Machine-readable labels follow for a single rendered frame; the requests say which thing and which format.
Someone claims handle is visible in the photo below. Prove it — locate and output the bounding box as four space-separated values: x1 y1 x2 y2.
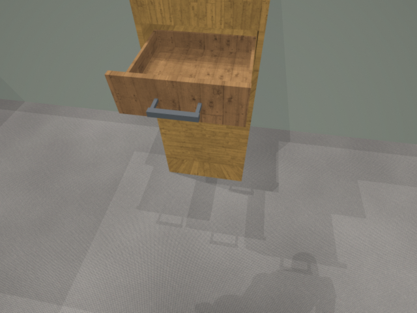
146 98 202 123

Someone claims drawer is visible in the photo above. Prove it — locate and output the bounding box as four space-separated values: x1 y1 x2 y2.
104 29 256 127

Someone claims cabinet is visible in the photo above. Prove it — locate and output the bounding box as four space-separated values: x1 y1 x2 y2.
130 0 270 181

